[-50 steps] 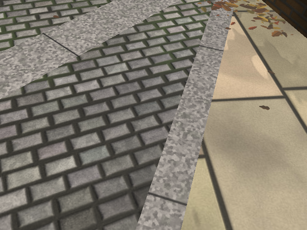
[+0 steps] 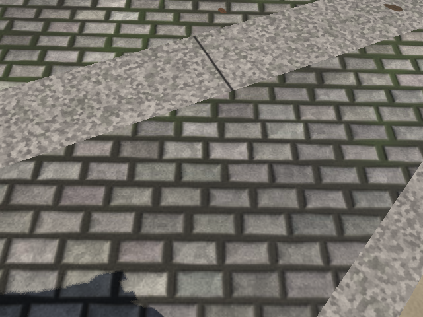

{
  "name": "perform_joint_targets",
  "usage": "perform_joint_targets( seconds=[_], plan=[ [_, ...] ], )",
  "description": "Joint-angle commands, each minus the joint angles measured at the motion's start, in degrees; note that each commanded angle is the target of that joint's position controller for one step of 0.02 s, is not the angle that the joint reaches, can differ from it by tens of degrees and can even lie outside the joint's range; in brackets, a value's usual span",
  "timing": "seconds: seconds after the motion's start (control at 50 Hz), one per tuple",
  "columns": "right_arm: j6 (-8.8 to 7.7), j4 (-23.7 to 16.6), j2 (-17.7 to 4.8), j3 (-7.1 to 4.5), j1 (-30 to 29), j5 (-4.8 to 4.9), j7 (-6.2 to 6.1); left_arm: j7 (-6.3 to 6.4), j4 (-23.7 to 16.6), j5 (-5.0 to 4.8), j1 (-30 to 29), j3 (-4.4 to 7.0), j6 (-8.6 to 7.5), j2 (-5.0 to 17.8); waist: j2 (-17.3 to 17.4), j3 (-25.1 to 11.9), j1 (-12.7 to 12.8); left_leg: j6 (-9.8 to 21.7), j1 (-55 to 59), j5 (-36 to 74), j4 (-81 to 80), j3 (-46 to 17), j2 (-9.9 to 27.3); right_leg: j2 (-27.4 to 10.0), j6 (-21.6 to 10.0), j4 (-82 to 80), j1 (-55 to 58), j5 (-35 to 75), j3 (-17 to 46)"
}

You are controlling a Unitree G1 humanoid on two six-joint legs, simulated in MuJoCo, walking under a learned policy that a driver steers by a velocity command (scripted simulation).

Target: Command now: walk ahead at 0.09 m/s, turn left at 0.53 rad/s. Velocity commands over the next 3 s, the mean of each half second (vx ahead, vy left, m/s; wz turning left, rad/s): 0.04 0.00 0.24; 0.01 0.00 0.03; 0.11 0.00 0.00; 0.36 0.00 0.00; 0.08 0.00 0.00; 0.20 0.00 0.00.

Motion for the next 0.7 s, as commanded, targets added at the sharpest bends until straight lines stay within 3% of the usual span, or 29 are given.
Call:
perform_joint_targets(
  seconds=[0.02, 0.08, 0.14, 0.18, 0.2, 0.22, 0.24, 0.26, 0.28, 0.32, 0.36, 0.4, 0.44, 0.46, 0.48, 0.5, 0.52, 0.6, 0.7],
  plan=[
    [0.38, -4.8, -9.13, -2.63, -2.33, 0.35, -1.44, 0.31, -1.32, -0.25, 5.51, 1.19, 0.62, 4.14, 6.17, -13.48, 2.22, 8.71, 5.81, 7.53, -6.11, -13.72, 13.5, 1.15, 0.93, -4.75, 6.42, 5.4, -0.79],
    [1.1, -4.63, -8.03, -2.16, -2.26, -0.21, -1.64, -0.08, -2.0, -0.57, 3.18, 1.07, 0.53, 3.95, 8.5, -11.71, 0.81, 7.8, 4.62, -1.48, -6.09, -15.14, 13.19, 1.08, 0.59, -10.71, 8.97, 6.66, -1.07],
    [1.35, -3.98, -6.99, -1.58, -1.29, -0.41, -1.15, -0.74, -2.66, -0.61, 2.45, 1.11, -0.4, 4.1, 9.78, -11.24, -0.08, 7.77, 6.8, 2.73, -2.84, -17.46, 14.3, 1.45, -0.69, -17.07, 12.39, 3.95, -1.94],
    [1.48, -3.72, -5.49, -0.75, -2.04, 0.17, -1.01, -1.44, -2.17, -0.41, 4.81, 1.05, -1.28, 3.09, 9.22, -10.94, 2.11, 5.62, 6.79, 5.6, 0.61, -17.51, 12.96, 1.78, -2.87, -29.91, 19.38, 11.09, -3.22],
    [1.34, -3.04, -4.03, -0.25, 0.27, 0.1, -1.01, -1.61, -2.33, 0.38, 5.33, 1.3, -1.62, 4.53, 6.99, -10.41, 1.87, 2.62, 5.08, 1.34, 2.77, -16.38, 10.68, -1.66, -4.71, -35.11, 23.97, 18.22, -0.32],
    [0.99, -3.17, -1.93, 0.41, 3.74, -1.02, -0.97, -1.31, -3.32, 1.48, 4.74, 2.03, -1.55, 9.06, -4.54, -11.4, -1.38, -1.16, 1.64, -12.1, 11.61, -9.74, 4.58, -11.92, -9.15, -36.58, 27.99, 29.7, 9.59],
    [0.63, -3.9, -3.2, -0.04, 3.74, -0.66, -0.89, -1.32, -2.19, 2.28, 3.07, 1.62, -1.21, 7.64, -14.15, -9.17, -3.0, -4.0, -1.46, -23.16, 13.51, -3.55, 1.16, -17.26, -17.5, -37.97, 24.33, 32.51, 16.94],
    [0.47, -3.49, -6.58, -0.8, 1.88, -1.0, -1.05, -1.43, -3.03, 1.66, 2.12, 0.91, -1.29, 4.62, -11.8, -8.83, -0.59, -5.97, -0.41, -24.9, 17.91, -3.11, 3.49, -17.34, -19.52, -38.93, 23.22, 30.07, 17.69],
    [0.6, -3.61, -7.16, -1.31, -0.65, -0.52, -1.12, -1.36, -2.61, 1.06, 2.7, 1.0, -1.29, 4.67, -10.34, -8.78, 0.72, -6.77, -1.55, -24.11, 20.09, -2.43, 3.64, -15.5, -18.42, -38.27, 25.1, 29.02, 16.0],
    [1.65, -2.92, -5.67, -1.24, -1.15, -0.46, -1.26, -1.13, -2.29, -0.19, 2.23, 1.3, -1.2, 6.05, -8.58, -8.41, 1.16, -8.76, -2.54, -24.02, 22.67, -2.01, 5.52, -13.83, -16.92, -36.82, 26.92, 31.44, 12.74],
    [1.92, -1.81, -2.07, -0.14, -0.28, 0.06, -0.95, -1.18, -1.83, -0.36, 1.16, 1.12, -0.46, 5.26, -7.82, -8.31, 0.54, -9.39, 2.14, -21.6, 15.97, 0.44, 6.02, -10.04, -14.86, -35.32, 25.62, 35.09, 7.22],
    [1.79, -0.48, -0.59, 0.16, 0.49, 0.42, -0.77, -1.4, -1.22, -0.69, 1.71, 0.83, 0.35, 4.17, -9.02, -9.26, 0.45, -9.09, 7.47, -12.3, 4.91, 2.93, 5.29, -7.63, -13.77, -33.42, 26.36, 35.34, 4.28],
    [1.89, -0.06, -1.96, -0.05, -0.04, -0.21, -0.62, -1.78, -0.36, -0.85, 4.21, 0.47, 0.19, 3.16, -8.13, -9.6, 1.1, -7.53, 13.76, -1.31, -3.19, 1.71, 6.1, -5.93, -10.8, -33.35, 25.03, 26.85, 3.69],
    [2.0, -0.82, -4.43, -0.43, -0.64, -0.73, -0.85, -2.16, -0.25, -0.19, 5.03, 0.17, -0.39, 2.62, -4.41, -10.18, 2.05, -6.16, 16.79, 6.65, -1.74, -1.59, 9.51, -4.74, -8.44, -32.46, 22.59, 20.45, 2.72],
    [2.18, -0.13, -6.75, -1.08, -1.16, -0.68, -0.9, -2.6, 0.0, 0.27, 7.23, 0.19, -0.99, 2.6, 2.05, -9.79, 4.51, -3.84, 15.14, 4.73, 1.72, -1.93, 9.92, -1.26, -6.33, -32.82, 21.94, 14.08, -0.78],
    [2.01, -0.08, -4.5, -0.83, -0.95, -0.8, -0.57, -2.67, 0.46, 0.43, 4.89, 0.12, -1.14, 3.05, 2.49, -9.07, 2.36, -2.79, 11.9, -0.87, 1.1, -1.92, 9.36, -0.13, -4.75, -31.57, 23.66, 11.23, -2.76],
    [1.71, 0.3, -2.95, -0.31, -1.0, -1.08, -0.39, -2.66, 0.34, 0.3, 3.08, 0.15, -1.09, 2.96, 2.31, -7.63, 1.97, -2.8, 10.28, -3.0, 0.06, -2.33, 9.35, 0.1, -4.25, -30.8, 23.74, 11.21, -3.26],
    [0.35, 1.66, -2.86, -0.05, -0.27, -0.93, -0.72, -1.77, 1.27, -0.04, 2.99, 0.12, -0.25, 2.31, 3.95, -5.69, 2.18, -3.82, 8.24, -1.55, -0.45, -2.24, 9.07, 0.02, -4.47, -29.81, 24.44, 14.39, -3.32],
    [-0.18, 3.04, -2.34, 0.3, 0.57, -0.75, -1.11, -1.17, 3.56, -0.17, 3.47, 0.27, 0.21, 2.03, 3.13, -4.42, 2.17, -3.89, 7.54, -3.23, -0.92, -2.3, 8.85, 0.25, -3.74, -30.18, 24.94, 13.67, -3.42]
  ],
)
